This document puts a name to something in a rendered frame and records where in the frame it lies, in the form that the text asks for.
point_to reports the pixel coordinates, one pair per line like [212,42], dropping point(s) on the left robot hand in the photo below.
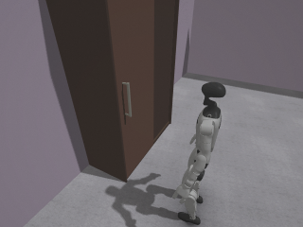
[182,191]

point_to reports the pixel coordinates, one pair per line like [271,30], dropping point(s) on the left robot upper arm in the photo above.
[206,132]

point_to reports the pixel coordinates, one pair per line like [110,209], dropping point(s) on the left robot thigh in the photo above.
[192,192]

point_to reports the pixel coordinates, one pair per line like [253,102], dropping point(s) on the humanoid robot torso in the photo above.
[216,122]

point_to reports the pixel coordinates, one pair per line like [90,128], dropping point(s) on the right robot hand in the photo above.
[192,139]

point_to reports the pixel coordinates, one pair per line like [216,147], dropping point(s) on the robot left forearm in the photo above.
[198,167]

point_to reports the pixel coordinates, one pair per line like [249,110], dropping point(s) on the wardrobe door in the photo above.
[164,13]
[132,35]

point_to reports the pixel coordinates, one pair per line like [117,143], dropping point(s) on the handle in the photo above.
[129,99]

